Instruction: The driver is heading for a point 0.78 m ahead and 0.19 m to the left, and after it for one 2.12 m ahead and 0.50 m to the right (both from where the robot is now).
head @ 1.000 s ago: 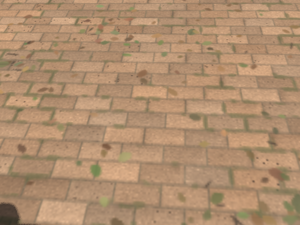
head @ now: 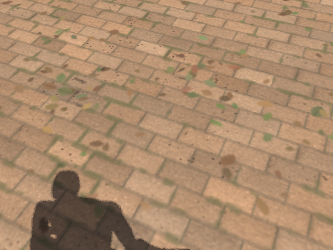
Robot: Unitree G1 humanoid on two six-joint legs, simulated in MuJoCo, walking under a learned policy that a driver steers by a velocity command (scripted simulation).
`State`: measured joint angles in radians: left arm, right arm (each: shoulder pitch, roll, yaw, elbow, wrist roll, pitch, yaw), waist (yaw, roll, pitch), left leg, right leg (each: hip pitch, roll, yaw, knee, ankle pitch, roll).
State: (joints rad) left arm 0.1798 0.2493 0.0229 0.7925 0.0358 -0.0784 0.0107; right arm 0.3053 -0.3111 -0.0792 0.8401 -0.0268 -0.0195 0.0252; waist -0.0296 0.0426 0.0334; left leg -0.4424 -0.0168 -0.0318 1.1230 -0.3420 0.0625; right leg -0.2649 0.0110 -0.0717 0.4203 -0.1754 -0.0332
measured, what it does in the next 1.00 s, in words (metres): walks ahead, turning left: left foot, then right foot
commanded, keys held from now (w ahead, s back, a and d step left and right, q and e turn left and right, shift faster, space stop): w+q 0.68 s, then w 0.32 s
